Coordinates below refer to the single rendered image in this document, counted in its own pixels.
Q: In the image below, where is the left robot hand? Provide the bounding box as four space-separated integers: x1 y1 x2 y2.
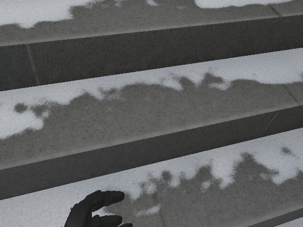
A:
64 190 133 227

